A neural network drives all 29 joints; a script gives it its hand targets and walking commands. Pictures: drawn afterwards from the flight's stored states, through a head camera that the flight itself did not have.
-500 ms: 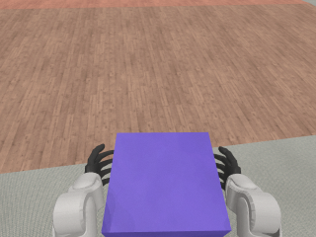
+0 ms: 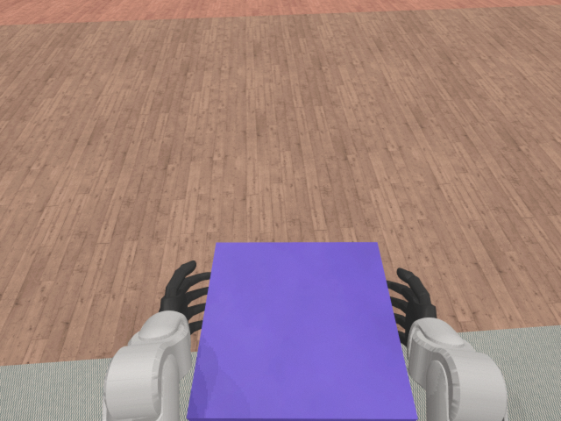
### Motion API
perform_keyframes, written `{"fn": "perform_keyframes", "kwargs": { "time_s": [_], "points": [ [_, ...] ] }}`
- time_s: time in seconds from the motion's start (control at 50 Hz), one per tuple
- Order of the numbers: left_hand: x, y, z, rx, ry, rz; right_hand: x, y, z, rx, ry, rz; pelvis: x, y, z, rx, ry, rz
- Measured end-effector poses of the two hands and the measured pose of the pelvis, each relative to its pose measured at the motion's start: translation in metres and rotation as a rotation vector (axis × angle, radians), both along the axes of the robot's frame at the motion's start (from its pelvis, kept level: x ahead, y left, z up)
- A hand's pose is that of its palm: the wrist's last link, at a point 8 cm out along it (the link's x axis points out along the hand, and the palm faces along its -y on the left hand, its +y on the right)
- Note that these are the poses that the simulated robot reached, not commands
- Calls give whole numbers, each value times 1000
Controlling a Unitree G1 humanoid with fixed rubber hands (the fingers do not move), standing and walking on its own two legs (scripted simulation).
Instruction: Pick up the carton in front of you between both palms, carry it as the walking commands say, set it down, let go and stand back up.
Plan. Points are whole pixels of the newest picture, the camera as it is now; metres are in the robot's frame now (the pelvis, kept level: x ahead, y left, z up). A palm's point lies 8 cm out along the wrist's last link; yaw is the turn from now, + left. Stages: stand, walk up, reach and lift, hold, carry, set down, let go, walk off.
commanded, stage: carry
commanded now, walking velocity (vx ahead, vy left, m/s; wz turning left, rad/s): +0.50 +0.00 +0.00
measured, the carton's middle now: (296, 355) +0.24 +0.00 +0.01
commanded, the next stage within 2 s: none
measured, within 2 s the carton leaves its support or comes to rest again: neither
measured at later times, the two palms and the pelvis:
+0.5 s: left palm (206, 131) +0.61 +0.17 +0.13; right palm (365, 134) +0.59 -0.13 +0.13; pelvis +0.34 +0.03 +0.00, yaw -3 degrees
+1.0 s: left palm (236, 42) +1.02 +0.15 +0.15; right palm (346, 45) +1.03 -0.15 +0.14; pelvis +0.65 +0.00 +0.00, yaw -1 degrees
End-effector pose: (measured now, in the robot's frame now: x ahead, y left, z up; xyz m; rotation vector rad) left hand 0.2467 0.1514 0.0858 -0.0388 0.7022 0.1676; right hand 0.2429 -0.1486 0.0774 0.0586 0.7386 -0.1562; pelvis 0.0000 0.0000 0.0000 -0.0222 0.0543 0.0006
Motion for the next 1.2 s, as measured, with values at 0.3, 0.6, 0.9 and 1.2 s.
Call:
{"fn": "perform_keyframes", "kwargs": {
  "time_s": [0.3, 0.6, 0.9, 1.2],
  "points": [
    [184, -8, 37, 2, -81, -12, 180, -8, 34, 2, -83, -15, 192, -3, 26, 50, 14, -17],
    [446, 20, 62, -99, -169, -54, 419, 22, 74, -11, -175, -119, 389, 42, 15, 10, 3, -65],
    [701, 8, 82, -37, -152, -27, 691, 8, 86, -18, -154, -30, 588, 18, 9, 13, 26, -16],
    [886, 11, 68, -82, -154, 125, 906, 11, 66, 104, -153, -6, 773, -10, 33, 46, 61, -18]
  ]
}}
